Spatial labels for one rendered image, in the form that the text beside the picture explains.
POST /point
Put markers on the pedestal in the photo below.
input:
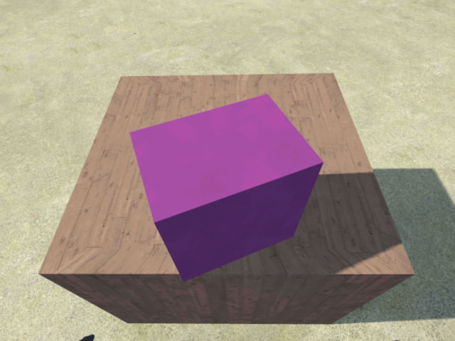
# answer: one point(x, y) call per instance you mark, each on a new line
point(346, 249)

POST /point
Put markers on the carton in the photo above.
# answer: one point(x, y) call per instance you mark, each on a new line
point(225, 183)

